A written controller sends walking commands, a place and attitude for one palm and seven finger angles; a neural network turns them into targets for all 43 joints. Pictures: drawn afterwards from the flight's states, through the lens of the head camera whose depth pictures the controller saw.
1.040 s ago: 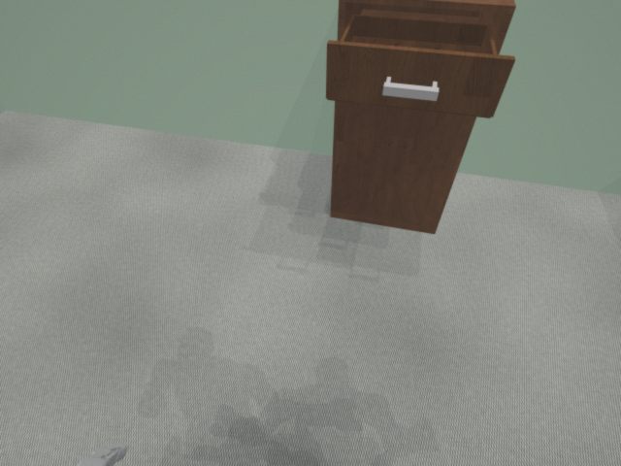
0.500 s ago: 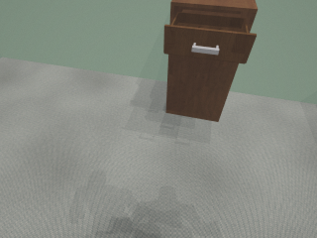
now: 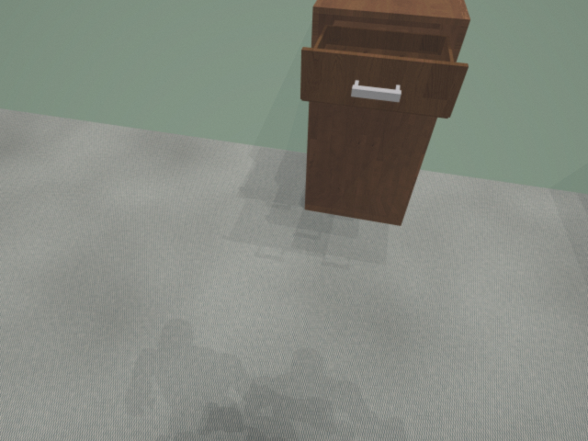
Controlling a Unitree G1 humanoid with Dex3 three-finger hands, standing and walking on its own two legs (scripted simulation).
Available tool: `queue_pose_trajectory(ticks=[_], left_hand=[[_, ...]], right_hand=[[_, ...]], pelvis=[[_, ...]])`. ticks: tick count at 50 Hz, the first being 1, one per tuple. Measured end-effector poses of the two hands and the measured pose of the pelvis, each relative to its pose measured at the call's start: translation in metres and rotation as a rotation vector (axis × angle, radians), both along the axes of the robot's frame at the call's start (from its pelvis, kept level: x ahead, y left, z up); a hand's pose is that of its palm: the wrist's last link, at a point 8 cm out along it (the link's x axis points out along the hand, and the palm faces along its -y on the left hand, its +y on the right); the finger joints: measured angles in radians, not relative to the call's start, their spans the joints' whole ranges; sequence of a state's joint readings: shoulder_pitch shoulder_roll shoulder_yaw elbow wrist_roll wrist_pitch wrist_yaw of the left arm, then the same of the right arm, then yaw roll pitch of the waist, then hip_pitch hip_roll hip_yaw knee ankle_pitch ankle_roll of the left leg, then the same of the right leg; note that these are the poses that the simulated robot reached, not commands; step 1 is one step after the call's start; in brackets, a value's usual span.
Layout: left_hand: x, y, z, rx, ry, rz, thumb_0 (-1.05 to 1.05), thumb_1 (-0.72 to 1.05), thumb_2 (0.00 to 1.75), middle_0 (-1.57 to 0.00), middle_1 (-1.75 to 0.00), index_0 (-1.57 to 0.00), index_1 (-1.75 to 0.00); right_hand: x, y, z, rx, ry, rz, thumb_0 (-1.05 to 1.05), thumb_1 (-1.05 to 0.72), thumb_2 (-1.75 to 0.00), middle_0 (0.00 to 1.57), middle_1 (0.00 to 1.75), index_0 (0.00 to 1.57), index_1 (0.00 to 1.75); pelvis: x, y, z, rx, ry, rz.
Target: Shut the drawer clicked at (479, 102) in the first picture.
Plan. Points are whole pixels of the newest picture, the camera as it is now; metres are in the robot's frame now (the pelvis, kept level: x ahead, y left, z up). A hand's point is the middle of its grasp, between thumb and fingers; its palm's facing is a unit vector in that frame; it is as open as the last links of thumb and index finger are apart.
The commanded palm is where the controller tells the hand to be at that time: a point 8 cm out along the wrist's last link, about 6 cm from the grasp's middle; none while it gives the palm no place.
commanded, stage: look at it before walking up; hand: left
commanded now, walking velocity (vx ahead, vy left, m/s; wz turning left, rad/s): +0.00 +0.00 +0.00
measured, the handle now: (376, 89) +0.94 -0.16 +0.03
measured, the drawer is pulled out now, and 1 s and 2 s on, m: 0.28 0.28 0.28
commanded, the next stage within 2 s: walk to a spot facing it in 0.40 s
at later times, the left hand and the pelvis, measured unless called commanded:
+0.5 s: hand out of the picture +0.07 +0.25 -0.16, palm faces -0.03 -0.94 -0.33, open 7.4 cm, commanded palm none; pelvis +0.00 +0.01 +0.00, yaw +0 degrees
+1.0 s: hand out of the picture +0.04 +0.17 -0.17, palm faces -0.13 -0.96 -0.23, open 7.4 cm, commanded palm none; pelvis +0.00 -0.02 -0.01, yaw -12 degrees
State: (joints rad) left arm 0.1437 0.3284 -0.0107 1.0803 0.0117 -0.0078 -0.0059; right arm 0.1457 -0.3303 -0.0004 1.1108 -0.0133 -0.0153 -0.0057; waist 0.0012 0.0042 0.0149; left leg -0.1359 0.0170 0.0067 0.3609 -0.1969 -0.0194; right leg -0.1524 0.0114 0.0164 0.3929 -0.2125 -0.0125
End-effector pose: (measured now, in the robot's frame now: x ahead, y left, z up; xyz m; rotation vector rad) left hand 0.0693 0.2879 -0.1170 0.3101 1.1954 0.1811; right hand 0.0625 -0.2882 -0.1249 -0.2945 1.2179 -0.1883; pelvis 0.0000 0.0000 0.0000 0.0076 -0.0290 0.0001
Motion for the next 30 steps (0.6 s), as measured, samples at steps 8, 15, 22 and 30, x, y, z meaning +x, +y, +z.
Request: queue_pose_trajectory(ticks=[8,15,22,30], left_hand=[[-0.002,0.001,-0.002,-0.005,0.009,0.001,0.01,0.90,0.89,-0.21,-0.30,-0.20,-0.30],[-0.005,0.004,-0.003,-0.004,0.023,0.005,0.01,0.90,0.89,-0.21,-0.30,-0.20,-0.30],[-0.006,0.007,-0.003,-0.002,0.028,0.010,0.01,0.90,0.89,-0.21,-0.30,-0.20,-0.30],[-0.004,0.009,-0.004,-0.002,0.034,0.008,0.01,0.90,0.89,-0.21,-0.30,-0.20,-0.30]], right_hand=[[0.000,0.001,0.001,-0.004,0.003,-0.001,0.00,-0.90,-0.90,0.20,0.30,0.20,0.30],[0.002,0.002,0.002,-0.008,0.005,-0.003,0.00,-0.90,-0.90,0.20,0.30,0.20,0.30],[0.006,0.004,0.003,-0.009,0.004,0.001,0.00,-0.90,-0.90,0.20,0.30,0.20,0.30],[0.011,0.006,0.004,-0.011,-0.007,-0.002,0.00,-0.90,-0.90,0.20,0.30,0.20,0.30]], pelvis=[[0.001,0.002,0.000,-0.001,0.002,-0.001],[0.002,0.004,0.001,-0.001,0.003,-0.002],[0.004,0.005,0.001,-0.002,0.003,-0.001],[0.005,0.007,0.001,-0.003,0.007,-0.016]])
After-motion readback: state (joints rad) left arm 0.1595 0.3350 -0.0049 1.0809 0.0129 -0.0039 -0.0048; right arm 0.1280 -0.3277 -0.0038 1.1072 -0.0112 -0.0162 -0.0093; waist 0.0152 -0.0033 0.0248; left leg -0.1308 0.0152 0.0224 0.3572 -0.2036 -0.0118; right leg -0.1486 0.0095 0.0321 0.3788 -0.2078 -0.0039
